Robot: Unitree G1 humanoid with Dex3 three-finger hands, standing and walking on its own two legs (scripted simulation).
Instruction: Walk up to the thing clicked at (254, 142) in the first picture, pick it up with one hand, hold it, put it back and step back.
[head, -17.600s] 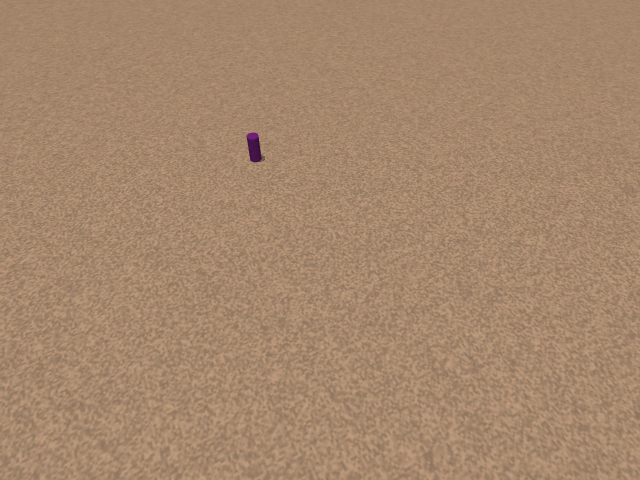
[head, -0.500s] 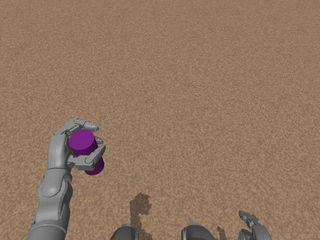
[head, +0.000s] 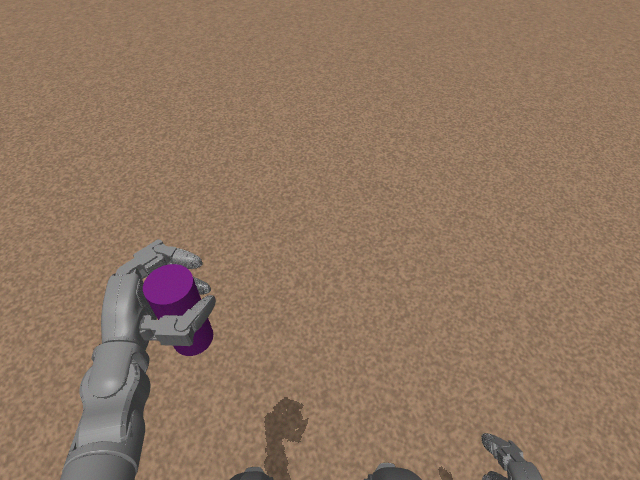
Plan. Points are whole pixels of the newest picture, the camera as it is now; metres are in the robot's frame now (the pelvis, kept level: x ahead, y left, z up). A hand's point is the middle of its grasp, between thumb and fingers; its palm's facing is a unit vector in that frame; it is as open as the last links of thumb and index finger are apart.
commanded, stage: hold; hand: left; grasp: from the side
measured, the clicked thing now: (181, 313) +0.33 +0.18 +0.00
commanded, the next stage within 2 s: none
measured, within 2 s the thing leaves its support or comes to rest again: neither
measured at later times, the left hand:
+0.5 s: hand (181, 302) +0.32 +0.16 +0.05, palm faces +0.06 -1.00 -0.02, open 7.7 cm
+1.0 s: hand (176, 301) +0.32 +0.17 +0.05, palm faces +0.07 -1.00 -0.02, open 7.7 cm
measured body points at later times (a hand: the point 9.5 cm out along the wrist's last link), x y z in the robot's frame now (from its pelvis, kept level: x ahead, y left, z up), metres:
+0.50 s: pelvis -0.01 +0.00 +0.01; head +0.03 +0.00 +0.46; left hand +0.31 +0.22 +0.05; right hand +0.12 -0.25 -0.10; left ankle +0.01 +0.12 -0.69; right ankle +0.01 -0.13 -0.69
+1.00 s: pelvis -0.01 +0.00 +0.01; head +0.03 +0.00 +0.46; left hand +0.31 +0.22 +0.06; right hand +0.11 -0.25 -0.10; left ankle +0.01 +0.12 -0.69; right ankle +0.01 -0.13 -0.69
